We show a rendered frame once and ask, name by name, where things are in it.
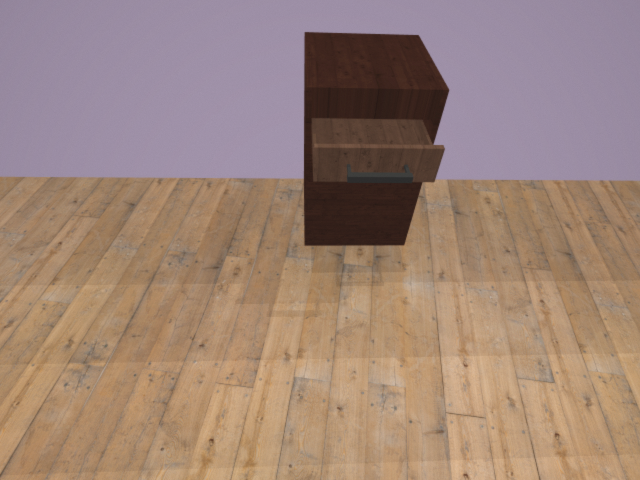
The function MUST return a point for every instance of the handle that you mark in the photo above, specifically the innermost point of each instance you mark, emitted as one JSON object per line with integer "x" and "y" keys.
{"x": 379, "y": 177}

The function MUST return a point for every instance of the drawer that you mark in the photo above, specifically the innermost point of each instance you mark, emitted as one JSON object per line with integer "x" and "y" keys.
{"x": 373, "y": 145}

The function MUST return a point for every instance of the cabinet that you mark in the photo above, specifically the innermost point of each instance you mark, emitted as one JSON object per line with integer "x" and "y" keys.
{"x": 365, "y": 76}

